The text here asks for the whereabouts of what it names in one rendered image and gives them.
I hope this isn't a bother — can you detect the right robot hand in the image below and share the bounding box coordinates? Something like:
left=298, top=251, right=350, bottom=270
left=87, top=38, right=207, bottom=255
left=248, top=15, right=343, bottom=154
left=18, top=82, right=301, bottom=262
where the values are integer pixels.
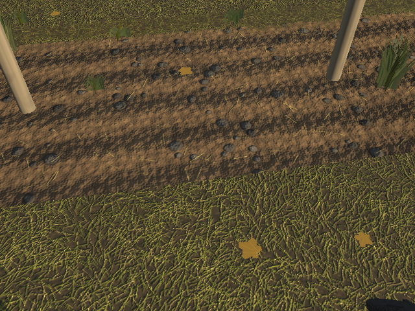
left=366, top=298, right=415, bottom=311

